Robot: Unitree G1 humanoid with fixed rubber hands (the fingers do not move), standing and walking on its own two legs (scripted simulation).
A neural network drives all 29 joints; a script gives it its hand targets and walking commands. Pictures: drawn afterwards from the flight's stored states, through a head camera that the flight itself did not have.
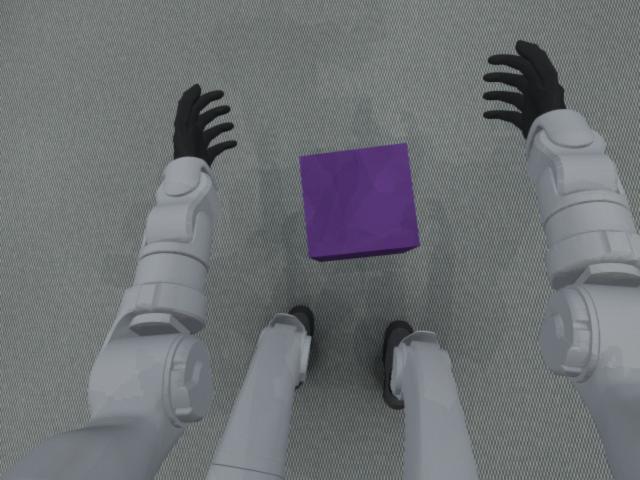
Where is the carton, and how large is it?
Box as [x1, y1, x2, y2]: [299, 143, 419, 261]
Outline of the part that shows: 406,143 299,156 309,257 319,261 400,253 419,245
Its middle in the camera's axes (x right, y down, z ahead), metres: +0.09 -0.06 +0.86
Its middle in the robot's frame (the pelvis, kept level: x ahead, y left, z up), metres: +0.48 +0.02 -0.51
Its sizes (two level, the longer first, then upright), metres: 0.210 0.200 0.250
